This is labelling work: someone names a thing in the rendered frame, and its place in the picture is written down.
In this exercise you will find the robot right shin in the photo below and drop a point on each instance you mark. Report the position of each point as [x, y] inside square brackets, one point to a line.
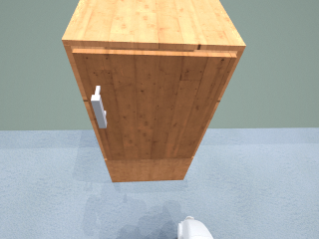
[189, 217]

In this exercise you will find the handle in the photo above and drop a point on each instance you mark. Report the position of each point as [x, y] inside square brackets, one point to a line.
[98, 108]

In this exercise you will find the right robot thigh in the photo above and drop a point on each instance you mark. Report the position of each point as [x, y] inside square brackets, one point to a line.
[192, 229]

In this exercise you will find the cupboard door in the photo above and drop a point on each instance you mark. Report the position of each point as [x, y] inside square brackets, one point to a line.
[157, 103]

